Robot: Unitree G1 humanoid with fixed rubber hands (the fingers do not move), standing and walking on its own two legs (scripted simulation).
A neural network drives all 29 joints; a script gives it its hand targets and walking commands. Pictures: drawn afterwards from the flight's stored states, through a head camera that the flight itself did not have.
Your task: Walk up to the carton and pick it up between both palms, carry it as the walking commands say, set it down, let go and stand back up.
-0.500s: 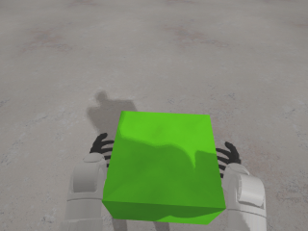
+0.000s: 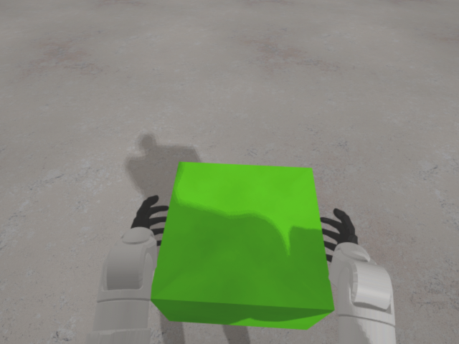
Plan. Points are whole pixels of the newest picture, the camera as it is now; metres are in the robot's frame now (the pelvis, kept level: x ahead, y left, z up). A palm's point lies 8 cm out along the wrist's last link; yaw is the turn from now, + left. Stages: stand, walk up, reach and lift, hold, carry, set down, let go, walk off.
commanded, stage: carry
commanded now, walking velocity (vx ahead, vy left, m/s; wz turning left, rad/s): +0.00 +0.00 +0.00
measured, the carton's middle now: (241, 243) +0.33 +0.00 -0.01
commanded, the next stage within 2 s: hold in 0.66 s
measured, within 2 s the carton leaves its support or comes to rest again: neither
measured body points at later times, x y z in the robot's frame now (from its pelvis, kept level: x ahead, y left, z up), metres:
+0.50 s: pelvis +0.01 +0.00 +0.00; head +0.00 -0.01 +0.45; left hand +0.31 +0.18 +0.05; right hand +0.30 -0.17 +0.04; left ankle +0.02 +0.13 -0.73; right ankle +0.06 -0.11 -0.73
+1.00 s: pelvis +0.01 +0.01 +0.01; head -0.05 +0.02 +0.46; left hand +0.34 +0.16 +0.08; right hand +0.30 -0.19 +0.07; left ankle +0.02 +0.14 -0.73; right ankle +0.06 -0.11 -0.73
